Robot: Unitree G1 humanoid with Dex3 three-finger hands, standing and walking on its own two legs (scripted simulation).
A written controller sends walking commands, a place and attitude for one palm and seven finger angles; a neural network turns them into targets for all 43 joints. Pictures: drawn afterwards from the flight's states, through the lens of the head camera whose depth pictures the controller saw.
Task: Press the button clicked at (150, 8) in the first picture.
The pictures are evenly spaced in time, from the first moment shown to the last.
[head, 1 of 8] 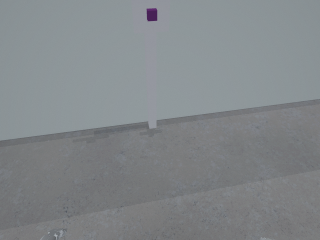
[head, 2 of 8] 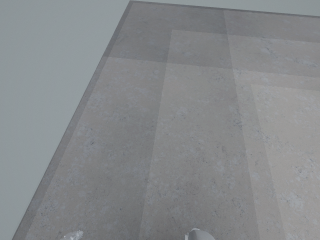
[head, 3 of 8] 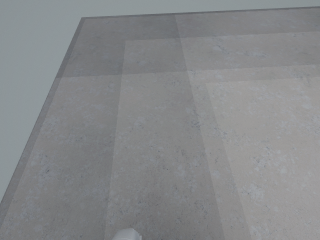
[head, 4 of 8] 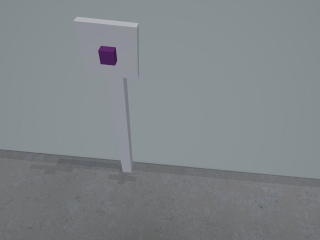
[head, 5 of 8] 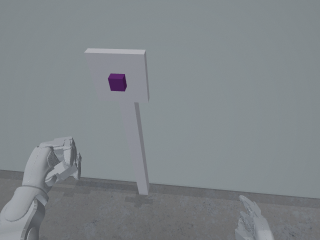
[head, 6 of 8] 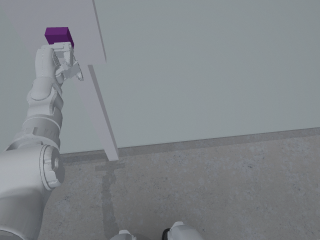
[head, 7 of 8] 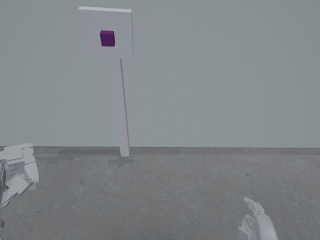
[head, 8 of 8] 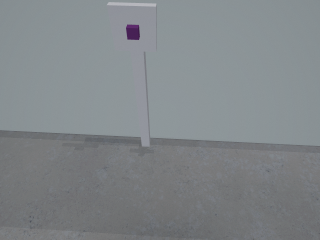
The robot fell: no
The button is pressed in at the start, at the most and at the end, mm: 0 12 0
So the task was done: yes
